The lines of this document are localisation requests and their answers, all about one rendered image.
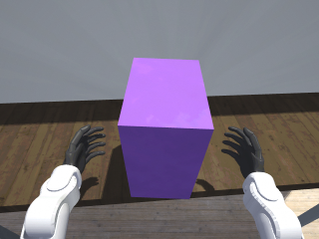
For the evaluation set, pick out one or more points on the right robot hand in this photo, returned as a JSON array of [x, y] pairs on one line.
[[249, 156]]

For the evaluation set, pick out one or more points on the table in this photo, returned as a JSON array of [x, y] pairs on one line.
[[34, 138]]

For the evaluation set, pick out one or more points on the right robot forearm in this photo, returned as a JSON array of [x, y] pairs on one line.
[[273, 219]]

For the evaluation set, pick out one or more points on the left robot forearm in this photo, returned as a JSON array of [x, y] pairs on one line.
[[48, 215]]

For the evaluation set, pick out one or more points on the carton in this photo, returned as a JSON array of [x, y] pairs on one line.
[[165, 127]]

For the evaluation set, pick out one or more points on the left robot hand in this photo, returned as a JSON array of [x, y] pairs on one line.
[[78, 152]]

